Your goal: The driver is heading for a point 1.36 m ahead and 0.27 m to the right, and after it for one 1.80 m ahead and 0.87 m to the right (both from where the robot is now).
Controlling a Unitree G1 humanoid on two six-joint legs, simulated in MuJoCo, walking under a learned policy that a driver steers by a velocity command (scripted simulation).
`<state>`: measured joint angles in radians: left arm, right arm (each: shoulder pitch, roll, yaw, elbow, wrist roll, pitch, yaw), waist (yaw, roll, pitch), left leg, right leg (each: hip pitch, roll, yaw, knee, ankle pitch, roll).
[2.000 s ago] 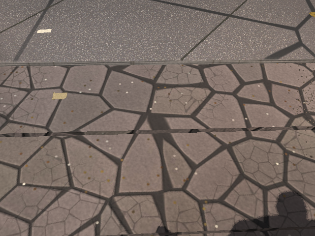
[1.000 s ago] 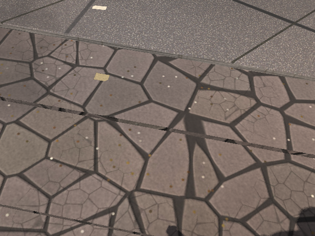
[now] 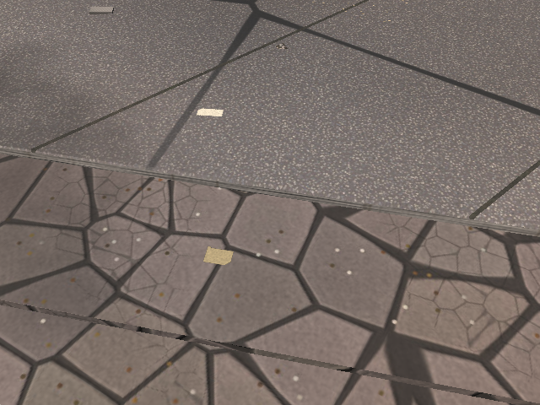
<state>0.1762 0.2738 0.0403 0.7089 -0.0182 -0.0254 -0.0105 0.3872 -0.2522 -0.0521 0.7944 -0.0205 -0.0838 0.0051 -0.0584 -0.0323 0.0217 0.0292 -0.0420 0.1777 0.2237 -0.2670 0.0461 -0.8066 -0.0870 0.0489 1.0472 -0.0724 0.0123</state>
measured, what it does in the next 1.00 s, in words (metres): climbs, turning right: right foot 0.03 m higher, then left foot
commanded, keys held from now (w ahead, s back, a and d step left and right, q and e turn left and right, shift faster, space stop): w+e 0.62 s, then w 0.26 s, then no key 0.12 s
